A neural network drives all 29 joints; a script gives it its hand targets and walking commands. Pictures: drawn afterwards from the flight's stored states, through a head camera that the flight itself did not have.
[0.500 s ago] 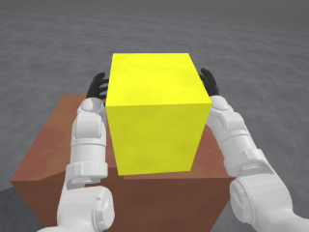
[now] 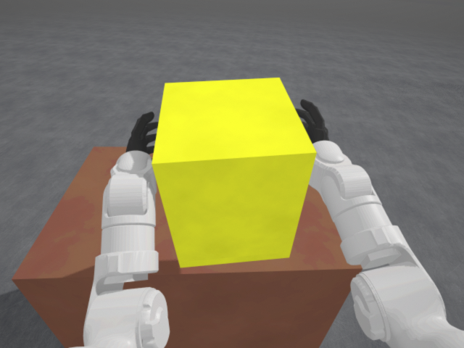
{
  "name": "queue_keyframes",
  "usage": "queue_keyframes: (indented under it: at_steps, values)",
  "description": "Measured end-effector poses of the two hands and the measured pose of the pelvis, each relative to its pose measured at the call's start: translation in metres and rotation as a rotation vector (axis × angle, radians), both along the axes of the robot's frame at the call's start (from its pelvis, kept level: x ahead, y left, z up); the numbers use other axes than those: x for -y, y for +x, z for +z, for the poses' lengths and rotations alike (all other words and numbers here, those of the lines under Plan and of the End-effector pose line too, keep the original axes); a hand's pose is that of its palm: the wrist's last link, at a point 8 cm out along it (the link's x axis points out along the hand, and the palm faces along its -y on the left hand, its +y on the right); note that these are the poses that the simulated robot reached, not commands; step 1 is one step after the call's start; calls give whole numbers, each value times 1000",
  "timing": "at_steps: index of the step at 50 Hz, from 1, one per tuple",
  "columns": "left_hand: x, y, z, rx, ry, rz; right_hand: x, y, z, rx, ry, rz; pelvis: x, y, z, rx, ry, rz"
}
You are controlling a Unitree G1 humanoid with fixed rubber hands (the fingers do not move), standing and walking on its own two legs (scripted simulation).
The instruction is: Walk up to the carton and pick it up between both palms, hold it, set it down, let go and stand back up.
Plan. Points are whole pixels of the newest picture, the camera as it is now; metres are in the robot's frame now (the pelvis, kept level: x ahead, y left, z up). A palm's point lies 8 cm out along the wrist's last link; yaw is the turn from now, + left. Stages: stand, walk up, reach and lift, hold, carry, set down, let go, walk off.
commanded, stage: reach and lift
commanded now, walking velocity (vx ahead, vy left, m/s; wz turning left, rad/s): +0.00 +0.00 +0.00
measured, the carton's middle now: (229, 173) +0.37 +0.00 +0.17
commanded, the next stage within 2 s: hold in 0.04 s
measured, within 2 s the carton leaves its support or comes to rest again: neither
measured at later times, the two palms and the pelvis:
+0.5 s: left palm (129, 151) +0.35 +0.16 +0.24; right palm (316, 135) +0.36 -0.13 +0.26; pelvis -0.01 +0.00 +0.00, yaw +0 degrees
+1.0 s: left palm (133, 149) +0.36 +0.16 +0.24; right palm (317, 131) +0.36 -0.13 +0.26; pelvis +0.00 +0.00 +0.00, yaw +0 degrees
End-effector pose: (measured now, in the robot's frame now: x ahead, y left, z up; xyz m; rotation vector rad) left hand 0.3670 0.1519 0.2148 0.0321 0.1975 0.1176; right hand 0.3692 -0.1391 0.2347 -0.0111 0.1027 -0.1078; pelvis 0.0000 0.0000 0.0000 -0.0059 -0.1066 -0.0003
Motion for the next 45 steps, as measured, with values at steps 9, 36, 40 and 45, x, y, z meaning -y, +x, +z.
queue_keyframes:
  at_steps: [9, 36, 40, 45]
  values:
    - [-4, -6, 12, 8, -5, 10, -4, -3, 11, 7, 8, 6, -2, -3, 0, 5, 1, -3]
    - [-6, -8, 28, -4, 1, 10, -7, -4, 34, -8, 23, 9, -6, -6, 0, -19, -5, -7]
    - [-5, -5, 27, -5, -6, 10, -6, -1, 34, -10, 16, 9, -6, -3, 0, -20, -3, -9]
    - [-6, -7, 25, 7, -15, 10, -7, -3, 33, 1, 9, 11, -5, 2, 0, -9, -4, -6]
